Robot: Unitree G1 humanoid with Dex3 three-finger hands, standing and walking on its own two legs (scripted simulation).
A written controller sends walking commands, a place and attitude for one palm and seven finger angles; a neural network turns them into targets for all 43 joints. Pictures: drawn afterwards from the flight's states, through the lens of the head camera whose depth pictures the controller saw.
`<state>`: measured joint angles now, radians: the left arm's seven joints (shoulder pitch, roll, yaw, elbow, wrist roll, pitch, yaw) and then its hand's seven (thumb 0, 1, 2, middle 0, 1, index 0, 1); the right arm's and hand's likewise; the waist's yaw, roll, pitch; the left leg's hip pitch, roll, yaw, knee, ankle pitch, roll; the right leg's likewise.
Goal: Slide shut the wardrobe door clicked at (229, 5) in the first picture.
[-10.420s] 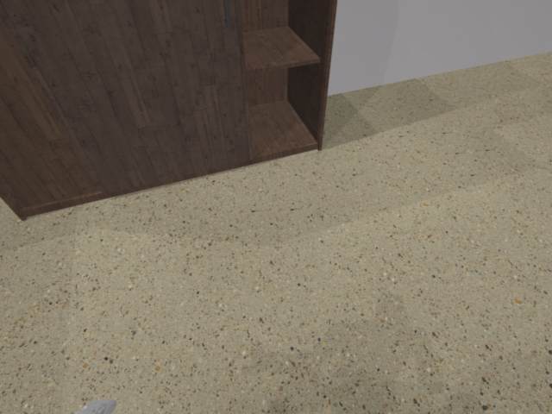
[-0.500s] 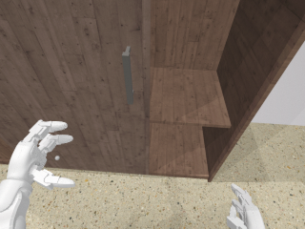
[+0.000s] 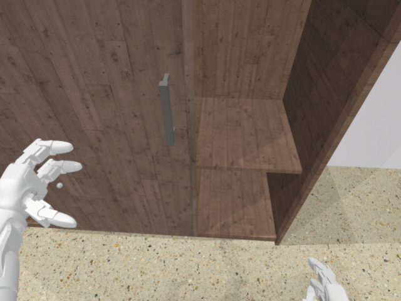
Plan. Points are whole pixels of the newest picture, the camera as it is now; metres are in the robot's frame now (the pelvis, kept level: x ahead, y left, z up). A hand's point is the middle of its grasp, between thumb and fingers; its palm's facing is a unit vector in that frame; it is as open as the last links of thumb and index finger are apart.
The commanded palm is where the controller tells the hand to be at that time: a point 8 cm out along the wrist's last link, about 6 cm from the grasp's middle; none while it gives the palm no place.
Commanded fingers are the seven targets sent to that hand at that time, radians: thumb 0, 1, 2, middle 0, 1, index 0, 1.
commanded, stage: raise the hand with hooked fingers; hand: left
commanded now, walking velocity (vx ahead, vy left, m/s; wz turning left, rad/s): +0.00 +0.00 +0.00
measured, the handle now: (168, 112) +0.53 +0.12 +0.10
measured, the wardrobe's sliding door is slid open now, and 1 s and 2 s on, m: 0.40 0.40 0.40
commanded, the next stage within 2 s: move the hooked fingers beside the handle in 0.34 s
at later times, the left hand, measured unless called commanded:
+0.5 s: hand (75, 191) +0.27 +0.25 +0.12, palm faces +0.07 -1.00 -0.06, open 14.0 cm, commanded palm +0.25 +0.29 +0.12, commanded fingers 0.00 -0.50 0.30 -0.30 -1.20 -0.30 -1.20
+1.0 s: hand (102, 163) +0.34 +0.22 +0.11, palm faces +0.03 -1.00 -0.04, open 14.0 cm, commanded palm +0.31 +0.27 +0.11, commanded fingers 0.00 -0.50 0.30 -0.30 -1.20 -0.30 -1.20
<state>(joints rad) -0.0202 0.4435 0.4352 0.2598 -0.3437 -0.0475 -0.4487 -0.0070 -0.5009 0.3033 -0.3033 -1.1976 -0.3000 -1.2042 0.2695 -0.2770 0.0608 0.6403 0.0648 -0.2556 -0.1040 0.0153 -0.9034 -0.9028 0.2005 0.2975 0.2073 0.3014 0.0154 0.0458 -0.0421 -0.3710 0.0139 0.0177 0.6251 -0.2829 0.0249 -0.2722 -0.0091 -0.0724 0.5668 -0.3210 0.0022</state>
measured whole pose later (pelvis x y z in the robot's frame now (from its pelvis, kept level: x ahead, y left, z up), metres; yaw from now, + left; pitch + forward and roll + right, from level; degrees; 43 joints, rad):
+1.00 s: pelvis +0.00 -0.02 +0.00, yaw -1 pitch +3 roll -1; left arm -0.22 0.39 0.38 0.47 -0.29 -0.13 -0.38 -0.01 -0.50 0.30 -0.30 -1.20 -0.30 -1.20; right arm 0.29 -0.28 0.04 0.66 0.06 -0.22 -0.10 0.01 -0.91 -0.90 0.20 0.30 0.21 0.30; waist -0.01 0.05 -0.04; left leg -0.40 0.03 0.02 0.62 -0.28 0.00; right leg -0.32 0.01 -0.06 0.60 -0.34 -0.02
